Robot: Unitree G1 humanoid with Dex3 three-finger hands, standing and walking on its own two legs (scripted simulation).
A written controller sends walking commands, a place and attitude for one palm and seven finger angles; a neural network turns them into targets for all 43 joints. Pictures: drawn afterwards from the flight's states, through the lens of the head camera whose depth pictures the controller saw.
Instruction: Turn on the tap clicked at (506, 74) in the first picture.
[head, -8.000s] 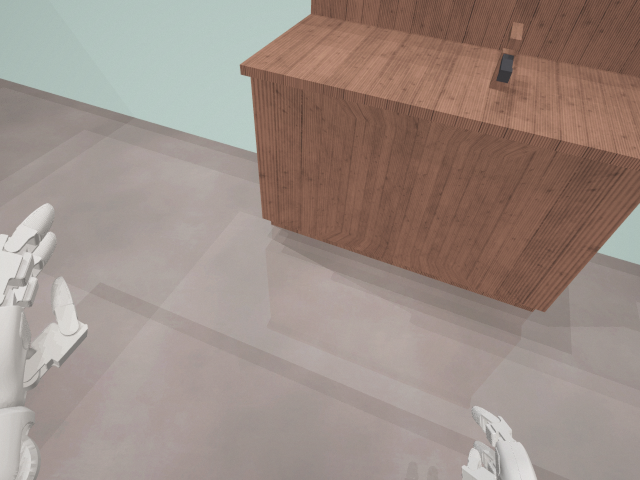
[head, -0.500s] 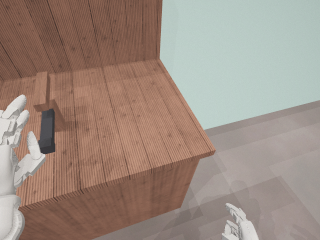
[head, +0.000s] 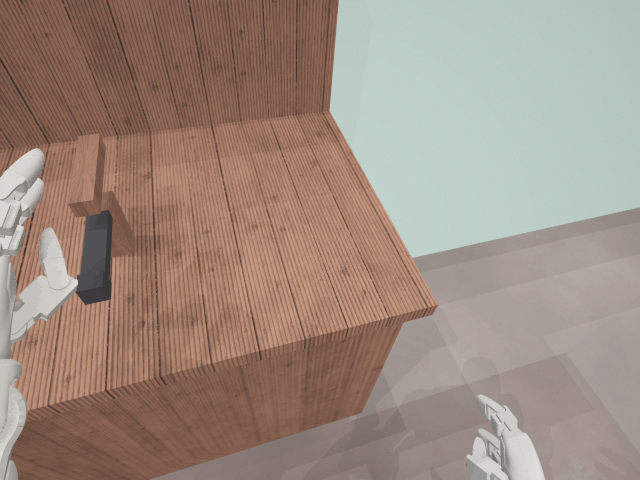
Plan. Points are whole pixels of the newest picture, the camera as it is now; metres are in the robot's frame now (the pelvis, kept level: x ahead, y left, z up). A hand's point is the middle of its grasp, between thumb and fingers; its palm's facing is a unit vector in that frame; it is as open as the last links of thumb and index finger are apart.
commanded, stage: look again from close up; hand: left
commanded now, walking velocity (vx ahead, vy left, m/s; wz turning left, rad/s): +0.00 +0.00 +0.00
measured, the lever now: (94, 287) +0.29 +0.31 +0.07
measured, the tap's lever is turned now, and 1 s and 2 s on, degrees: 0 0 0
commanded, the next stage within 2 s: shuffle to correct the standing spot in 0.20 s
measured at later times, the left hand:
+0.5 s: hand (53, 287) +0.22 +0.27 +0.18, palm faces +0.42 -0.84 -0.34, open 7.4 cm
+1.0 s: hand (51, 371) +0.16 +0.25 +0.15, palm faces +0.36 -0.83 -0.43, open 7.4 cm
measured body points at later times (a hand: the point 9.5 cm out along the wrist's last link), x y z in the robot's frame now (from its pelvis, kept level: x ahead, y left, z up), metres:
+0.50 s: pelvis -0.01 +0.02 +0.00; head +0.04 +0.05 +0.44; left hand +0.20 +0.32 +0.19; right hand +0.16 -0.20 -0.08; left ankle +0.01 +0.12 -0.74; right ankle +0.02 -0.13 -0.74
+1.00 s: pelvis -0.06 +0.00 -0.01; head -0.01 +0.03 +0.44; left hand +0.14 +0.29 +0.18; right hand +0.09 -0.25 -0.08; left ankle -0.05 +0.09 -0.74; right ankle +0.01 -0.13 -0.74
